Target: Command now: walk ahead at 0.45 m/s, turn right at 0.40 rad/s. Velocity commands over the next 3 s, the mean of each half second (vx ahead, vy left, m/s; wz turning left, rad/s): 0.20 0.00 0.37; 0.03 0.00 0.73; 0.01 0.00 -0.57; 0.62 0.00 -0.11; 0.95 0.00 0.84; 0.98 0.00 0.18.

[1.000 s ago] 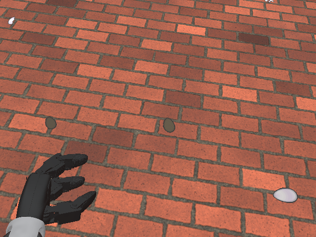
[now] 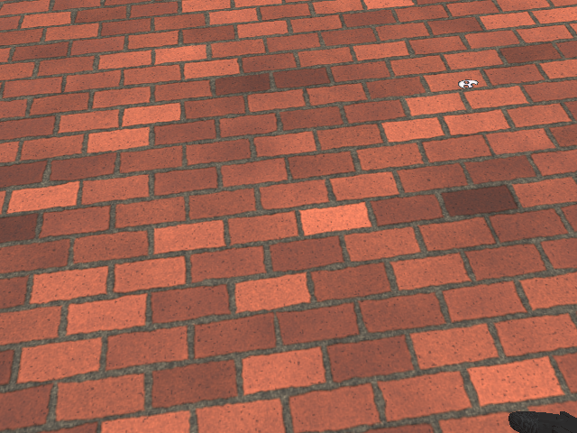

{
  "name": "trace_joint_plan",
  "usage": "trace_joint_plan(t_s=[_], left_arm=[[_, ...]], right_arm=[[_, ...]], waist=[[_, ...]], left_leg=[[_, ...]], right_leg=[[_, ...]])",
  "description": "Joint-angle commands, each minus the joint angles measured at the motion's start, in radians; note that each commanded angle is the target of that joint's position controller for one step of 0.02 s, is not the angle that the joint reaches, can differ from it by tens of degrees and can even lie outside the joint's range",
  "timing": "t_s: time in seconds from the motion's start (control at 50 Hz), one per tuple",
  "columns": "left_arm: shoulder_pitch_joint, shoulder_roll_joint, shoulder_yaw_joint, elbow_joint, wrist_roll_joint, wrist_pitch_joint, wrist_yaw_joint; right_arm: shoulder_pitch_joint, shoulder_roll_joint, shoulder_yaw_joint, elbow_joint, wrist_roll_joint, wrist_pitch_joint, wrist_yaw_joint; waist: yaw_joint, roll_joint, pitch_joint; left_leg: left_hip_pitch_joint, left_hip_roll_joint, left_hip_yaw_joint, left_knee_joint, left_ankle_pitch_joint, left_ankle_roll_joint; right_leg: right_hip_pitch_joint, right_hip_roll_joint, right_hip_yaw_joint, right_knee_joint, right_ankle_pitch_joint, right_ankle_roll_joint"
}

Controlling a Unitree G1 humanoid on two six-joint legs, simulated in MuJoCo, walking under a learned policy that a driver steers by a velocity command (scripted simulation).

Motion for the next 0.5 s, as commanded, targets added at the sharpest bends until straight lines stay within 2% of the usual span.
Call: trace_joint_plan(t_s=[0.02,0.06,0.1,0.12,0.18,0.24,0.3,0.32,0.34,0.36,0.38,0.4,0.42,0.44,0.46,0.48,0.5], left_arm=[[-0.09,0.097,0.022,-0.099,0.012,-0.046,0.018],[-0.051,0.078,0.008,-0.043,0.007,-0.05,0.039],[-0.046,0.078,0.002,-0.016,0.015,-0.047,0.057],[-0.059,0.072,-0.001,-0.012,0.019,-0.042,0.065],[-0.059,0.08,-0.003,0.007,0.031,-0.025,0.083],[-0.075,0.088,0.001,0.02,0.031,0.006,0.092],[-0.11,0.091,0.008,0.01,0.017,0.039,0.103],[-0.129,0.092,0.011,0.0,0.013,0.047,0.11],[-0.151,0.089,0.012,-0.01,0.009,0.053,0.116],[-0.174,0.09,0.011,-0.026,0.007,0.053,0.121],[-0.138,0.03,-0.007,-0.064,0.046,0.046,0.106],[-0.071,0.013,-0.02,-0.073,0.04,0.038,0.082],[-0.071,0.084,-0.01,-0.047,0.02,0.028,0.064],[-0.141,0.091,-0.007,-0.059,0.013,0.028,0.058],[-0.18,0.068,-0.009,-0.059,0.02,0.033,0.06],[-0.197,0.065,-0.007,-0.065,0.022,0.039,0.064],[-0.197,0.051,-0.007,-0.061,0.015,0.044,0.062]], right_arm=[[0.186,-0.185,-0.056,0.001,-0.007,0.032,-0.01],[0.139,-0.11,-0.035,-0.001,-0.017,0.045,-0.011],[0.118,-0.068,-0.021,0.009,-0.012,0.05,-0.008],[0.102,-0.064,-0.019,0.015,-0.008,0.049,-0.002],[0.019,-0.082,-0.026,0.0,0.003,0.039,0.024],[-0.003,-0.118,-0.044,-0.028,0.005,0.04,0.056],[0.039,-0.132,-0.059,-0.051,-0.007,0.045,0.085],[0.092,-0.138,-0.066,-0.046,-0.008,0.047,0.088],[0.187,-0.15,-0.078,-0.029,-0.008,0.045,0.083],[0.33,-0.19,-0.099,-0.006,-0.011,0.04,0.068],[0.334,-0.279,-0.118,-0.022,-0.018,0.037,0.045],[0.296,-0.294,-0.113,-0.06,-0.06,0.041,0.038],[0.225,-0.239,-0.107,-0.098,-0.044,0.052,0.034],[0.174,-0.196,-0.096,-0.115,-0.019,0.067,0.025],[0.144,-0.175,-0.089,-0.125,0.003,0.084,0.017],[0.116,-0.166,-0.087,-0.135,0.012,0.098,0.007],[0.096,-0.165,-0.088,-0.145,0.007,0.112,0.001]], waist=[[-0.088,0.062,-0.153],[-0.062,0.02,-0.155],[-0.047,-0.013,-0.186],[-0.032,-0.022,-0.196],[0.026,-0.05,-0.186],[0.042,-0.069,-0.153],[0.023,-0.069,-0.134],[-0.001,-0.073,-0.149],[-0.046,-0.068,-0.183],[-0.125,-0.002,-0.244],[-0.068,0.24,-0.28],[-0.028,0.333,-0.443],[-0.047,0.162,-0.465],[-0.045,0.052,-0.37],[-0.026,-0.039,-0.285],[-0.009,-0.038,-0.246],[0.008,-0.001,-0.22]], left_leg=[[-0.116,0.105,0.015,-0.117,0.046,-0.021],[-0.101,0.095,0.076,-0.25,0.124,-0.033],[-0.1,0.084,0.098,-0.415,0.29,-0.034],[-0.091,0.076,0.105,-0.502,0.391,-0.033],[-0.122,0.05,0.106,-0.683,0.607,-0.029],[-0.206,0.058,0.116,-0.74,0.534,-0.015],[-0.256,0.036,0.161,-0.757,0.336,0.024],[-0.213,0.007,0.186,-0.766,0.287,0.042],[-0.109,-0.03,0.197,-0.808,0.296,0.071],[0.094,-0.027,0.116,-0.913,0.519,0.128],[0.297,0.156,-0.22,-0.921,0.96,0.255],[0.524,0.315,-0.658,-1.023,0.87,0.448],[0.503,0.297,-0.586,-1.033,0.675,0.399],[0.397,0.244,-0.482,-1.045,0.549,0.346],[0.284,0.196,-0.406,-1.07,0.446,0.3],[0.196,0.158,-0.366,-1.085,0.375,0.273],[0.133,0.108,-0.331,-1.1,0.328,0.244]], right_leg=[[0.135,-0.343,0.41,-0.334,0.592,-0.127],[0.089,-0.283,0.248,-0.343,0.771,-0.092],[0.13,-0.236,0.116,-0.344,0.794,-0.044],[0.157,-0.218,0.065,-0.348,0.755,-0.016],[0.264,-0.246,0.008,-0.353,0.633,0.022],[0.365,-0.308,0.01,-0.313,0.586,0.011],[0.434,-0.361,0.017,-0.198,0.688,0.001],[0.429,-0.361,0.007,-0.12,0.776,0.011],[0.394,-0.338,-0.019,0.008,0.845,0.036],[0.284,-0.269,-0.05,0.24,0.735,0.091],[0.009,-0.073,-0.063,0.544,-0.012,0.169],[-0.248,0.067,0.117,0.792,-0.466,0.209],[-0.248,-0.024,0.236,0.82,-0.405,0.19],[-0.261,-0.053,0.217,0.781,-0.334,0.189],[-0.267,-0.086,0.203,0.69,-0.291,0.192],[-0.234,-0.108,0.201,0.585,-0.258,0.195],[-0.18,-0.107,0.183,0.478,-0.237,0.202]])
